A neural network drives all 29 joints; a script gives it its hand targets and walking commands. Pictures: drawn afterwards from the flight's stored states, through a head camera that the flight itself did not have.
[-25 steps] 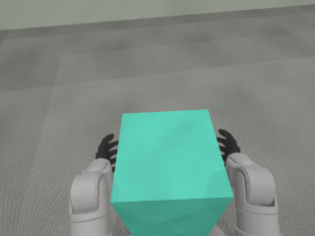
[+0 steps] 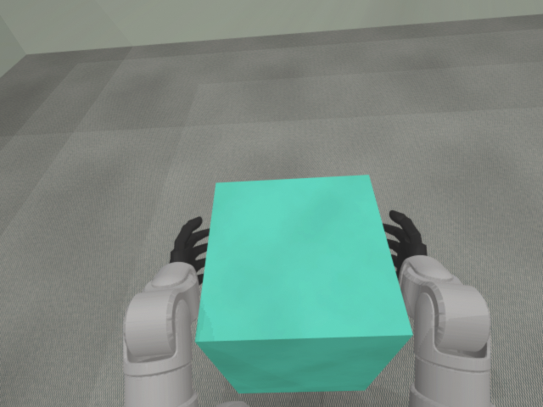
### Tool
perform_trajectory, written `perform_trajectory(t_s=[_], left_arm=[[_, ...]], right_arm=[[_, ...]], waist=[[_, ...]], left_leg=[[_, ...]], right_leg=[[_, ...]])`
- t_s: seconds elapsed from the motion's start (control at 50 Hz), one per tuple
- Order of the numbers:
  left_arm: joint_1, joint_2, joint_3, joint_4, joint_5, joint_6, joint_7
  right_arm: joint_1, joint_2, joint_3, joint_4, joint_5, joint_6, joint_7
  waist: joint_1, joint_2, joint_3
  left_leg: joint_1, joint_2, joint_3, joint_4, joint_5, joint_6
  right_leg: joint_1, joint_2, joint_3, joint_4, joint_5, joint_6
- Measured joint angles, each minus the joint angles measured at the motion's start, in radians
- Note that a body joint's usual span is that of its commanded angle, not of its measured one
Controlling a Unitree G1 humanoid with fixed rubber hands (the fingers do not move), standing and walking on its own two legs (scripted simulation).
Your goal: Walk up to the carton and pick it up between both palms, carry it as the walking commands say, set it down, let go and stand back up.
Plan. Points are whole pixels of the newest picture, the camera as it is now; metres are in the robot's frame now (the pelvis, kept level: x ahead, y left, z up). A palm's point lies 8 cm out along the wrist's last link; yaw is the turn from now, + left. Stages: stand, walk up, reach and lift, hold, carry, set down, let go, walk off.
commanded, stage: carry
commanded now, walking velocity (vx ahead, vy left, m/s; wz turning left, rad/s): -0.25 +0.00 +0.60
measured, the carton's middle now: (296, 295) +0.27 -0.02 +0.02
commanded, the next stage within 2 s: none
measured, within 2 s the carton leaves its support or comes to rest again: neither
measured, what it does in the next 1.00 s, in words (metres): walks backwards, turning left: left foot, then right foot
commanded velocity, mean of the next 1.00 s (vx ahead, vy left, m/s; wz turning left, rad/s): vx -0.12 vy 0.00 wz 0.28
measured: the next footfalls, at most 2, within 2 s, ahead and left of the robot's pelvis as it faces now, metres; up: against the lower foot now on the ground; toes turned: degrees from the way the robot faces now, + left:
left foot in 0.12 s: -0.03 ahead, +0.17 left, +0.00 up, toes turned +9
right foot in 0.48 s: -0.17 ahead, -0.05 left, +0.00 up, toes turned +13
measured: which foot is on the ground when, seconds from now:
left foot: up 0.00-0.10, down 0.12-0.50, up 0.52-0.80, down 0.82-1.00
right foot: down 0.00-0.12, up 0.14-0.46, down 0.48-0.82, up 0.84-1.00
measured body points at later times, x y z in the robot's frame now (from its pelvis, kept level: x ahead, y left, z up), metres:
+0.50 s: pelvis -0.19 +0.04 -0.01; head -0.17 +0.03 +0.44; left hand +0.04 +0.26 +0.07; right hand +0.12 -0.03 +0.06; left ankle -0.07 +0.17 -0.73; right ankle -0.21 -0.06 -0.74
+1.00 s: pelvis -0.34 +0.05 +0.00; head -0.35 +0.06 +0.45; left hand -0.17 +0.31 +0.07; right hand -0.03 +0.04 +0.08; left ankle -0.36 +0.16 -0.74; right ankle -0.28 -0.06 -0.71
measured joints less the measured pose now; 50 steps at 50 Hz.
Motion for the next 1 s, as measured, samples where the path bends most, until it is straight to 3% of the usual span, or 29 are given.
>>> perform_trajectory(t_s=[0.06, 0.1, 0.12, 0.14, 0.18, 0.2, 0.28, 0.36, 0.46, 0.48, 0.5, 0.52, 0.56, 0.6, 0.64, 0.68, 0.76, 0.82, 0.86, 0.92, 1.0], left_arm=[[-0.019, -0.003, 0.010, 0.011, 0.005, -0.004, -0.003], [-0.020, -0.003, 0.015, 0.018, 0.008, -0.005, -0.004], [-0.017, -0.001, 0.022, 0.022, 0.008, -0.007, -0.004], [-0.006, 0.001, 0.030, 0.027, 0.006, -0.011, -0.005], [0.025, 0.004, 0.034, 0.023, 0.004, -0.007, -0.005], [0.038, 0.005, 0.031, 0.019, 0.002, -0.003, -0.003], [0.044, 0.006, 0.017, -0.003, -0.017, -0.001, 0.016], [0.017, 0.003, 0.018, -0.017, -0.032, -0.011, 0.022], [-0.013, -0.001, 0.020, 0.009, -0.036, -0.019, 0.018], [-0.015, -0.001, 0.018, 0.015, -0.036, -0.019, 0.016], [-0.013, -0.002, 0.008, 0.026, -0.033, -0.024, 0.015], [-0.007, -0.001, -0.002, 0.036, -0.027, -0.027, 0.013], [0.019, 0.002, -0.018, 0.041, -0.017, -0.016, 0.009], [0.043, 0.005, -0.023, 0.036, -0.011, -0.004, 0.007], [0.048, 0.004, -0.019, 0.028, -0.006, 0.004, 0.007], [0.033, 0.003, -0.009, 0.023, -0.004, 0.009, 0.005], [-0.010, -0.001, 0.011, 0.047, 0.004, 0.007, -0.001], [-0.024, -0.002, 0.021, 0.073, 0.009, 0.001, -0.003], [-0.013, 0.000, 0.036, 0.090, 0.008, -0.006, -0.005], [0.026, 0.004, 0.032, 0.076, 0.008, 0.003, -0.004], [0.026, 0.005, 0.024, 0.061, -0.001, 0.007, 0.004]], right_arm=[[-0.019, 0.003, -0.012, 0.016, 0.002, -0.009, 0.000], [-0.024, 0.004, -0.012, 0.033, 0.003, -0.014, 0.000], [-0.024, 0.005, -0.006, 0.048, 0.003, -0.023, 0.000], [-0.019, 0.005, 0.008, 0.069, 0.000, -0.035, -0.001], [-0.001, 0.002, 0.032, 0.091, -0.002, -0.039, -0.001], [0.009, 0.000, 0.039, 0.092, -0.002, -0.037, -0.001], [0.027, -0.002, 0.039, 0.056, 0.002, -0.036, 0.000], [0.027, -0.002, 0.034, 0.013, -0.005, -0.044, 0.004], [0.025, -0.002, 0.021, -0.001, -0.017, -0.042, 0.008], [0.027, -0.002, 0.018, -0.005, -0.019, -0.037, 0.009], [0.029, -0.003, 0.011, -0.007, -0.020, -0.034, 0.009], [0.037, -0.004, 0.006, -0.005, -0.017, -0.030, 0.009], [0.063, -0.007, 0.011, 0.005, -0.011, -0.025, 0.009], [0.071, -0.008, 0.017, 0.015, -0.007, -0.011, 0.007], [0.057, -0.007, 0.018, 0.024, -0.001, 0.000, 0.003], [0.030, -0.004, 0.013, 0.029, -0.002, 0.006, -0.002], [-0.010, 0.002, -0.010, 0.053, -0.001, -0.001, -0.003], [-0.023, 0.005, -0.020, 0.084, -0.001, -0.012, -0.003], [-0.016, 0.005, -0.004, 0.125, -0.003, -0.035, -0.002], [0.007, 0.000, 0.023, 0.138, -0.004, -0.034, -0.001], [0.020, -0.001, 0.026, 0.108, -0.007, -0.029, 0.002]], waist=[[0.004, -0.018, -0.009], [0.008, -0.020, -0.012], [0.009, -0.035, -0.011], [0.013, -0.045, -0.005], [0.032, -0.030, 0.017], [0.044, -0.022, 0.027], [0.083, 0.002, 0.052], [0.092, 0.023, 0.036], [0.066, 0.058, -0.005], [0.059, 0.063, -0.012], [0.053, 0.089, -0.010], [0.049, 0.097, -0.006], [0.041, 0.072, -0.011], [0.033, 0.056, -0.017], [0.027, 0.046, -0.023], [0.025, 0.032, -0.032], [0.032, 0.004, -0.064], [0.035, 0.000, -0.080], [0.038, -0.034, -0.067], [0.058, -0.022, -0.044], [0.078, -0.007, -0.036]], left_leg=[[0.104, 0.013, 0.015, -0.206, -0.015, 0.009], [0.187, 0.017, 0.022, -0.391, 0.078, 0.010], [0.194, 0.004, 0.020, -0.434, 0.136, 0.016], [0.166, -0.007, 0.013, -0.409, 0.147, 0.027], [0.128, 0.000, -0.014, -0.377, 0.146, 0.046], [0.118, 0.004, -0.028, -0.380, 0.156, 0.051], [0.085, 0.000, -0.072, -0.421, 0.233, 0.061], [0.040, -0.017, -0.101, -0.462, 0.308, 0.071], [-0.013, -0.041, -0.130, -0.537, 0.417, 0.068], [-0.021, -0.050, -0.136, -0.553, 0.440, 0.065], [-0.023, -0.046, -0.148, -0.563, 0.459, 0.057], [-0.038, -0.053, -0.147, -0.515, 0.369, 0.039], [-0.099, -0.070, -0.083, -0.253, 0.145, 0.022], [-0.133, -0.065, -0.048, 0.007, 0.085, 0.019], [-0.120, -0.041, -0.031, 0.124, 0.096, 0.007], [-0.067, -0.016, -0.020, 0.077, 0.083, 0.002], [0.084, 0.005, -0.002, -0.201, -0.008, 0.013], [0.222, 0.015, 0.016, -0.494, 0.125, 0.019], [0.210, -0.011, 0.018, -0.497, 0.169, 0.042], [0.202, 0.002, 0.010, -0.492, 0.186, 0.067], [0.184, 0.012, 0.005, -0.511, 0.225, 0.077]], right_leg=[[-0.059, -0.049, -0.029, 0.052, 0.006, 0.016], [-0.097, -0.077, -0.048, 0.093, 0.010, 0.032], [-0.122, -0.100, -0.049, 0.123, 0.009, 0.042], [-0.146, -0.098, -0.029, 0.161, -0.072, 0.061], [-0.193, -0.035, 0.032, 0.311, -0.236, 0.081], [-0.213, -0.004, 0.051, 0.393, -0.254, 0.087], [-0.222, 0.079, 0.075, 0.555, -0.193, 0.100], [-0.137, 0.141, 0.084, 0.434, -0.210, 0.092], [0.027, 0.201, 0.095, 0.136, -0.238, 0.070], [0.080, 0.204, 0.085, 0.034, -0.217, 0.063], [0.105, 0.215, 0.070, -0.036, -0.138, 0.026], [0.105, 0.210, 0.062, -0.047, -0.091, -0.007], [0.096, 0.172, 0.062, -0.040, -0.064, -0.037], [0.099, 0.139, 0.061, -0.054, -0.047, -0.034], [0.091, 0.112, 0.058, -0.063, -0.028, -0.023], [0.066, 0.086, 0.054, -0.057, -0.012, -0.015], [-0.005, 0.043, 0.042, -0.020, 0.004, 0.002], [-0.054, 0.026, 0.027, 0.022, 0.010, 0.024], [-0.068, 0.003, 0.040, 0.043, -0.021, 0.044], [-0.066, 0.042, 0.049, 0.114, -0.147, 0.057], [-0.026, 0.092, 0.047, 0.128, -0.146, 0.053]])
